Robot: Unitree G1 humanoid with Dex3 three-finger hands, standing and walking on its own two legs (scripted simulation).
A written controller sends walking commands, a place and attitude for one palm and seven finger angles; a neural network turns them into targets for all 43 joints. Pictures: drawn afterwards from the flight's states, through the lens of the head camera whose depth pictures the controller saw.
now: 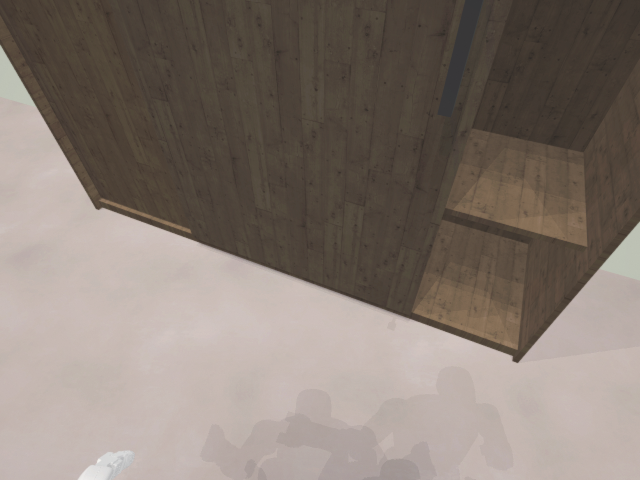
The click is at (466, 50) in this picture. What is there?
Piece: wardrobe's sliding door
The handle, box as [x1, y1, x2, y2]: [437, 0, 483, 116]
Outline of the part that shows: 483,0 465,0 437,114 450,116 452,112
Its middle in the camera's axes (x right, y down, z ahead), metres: +0.25 -0.35 +0.68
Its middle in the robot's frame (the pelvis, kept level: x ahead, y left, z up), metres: +0.78 -0.22 +0.22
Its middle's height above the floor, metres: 0.98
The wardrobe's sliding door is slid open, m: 0.36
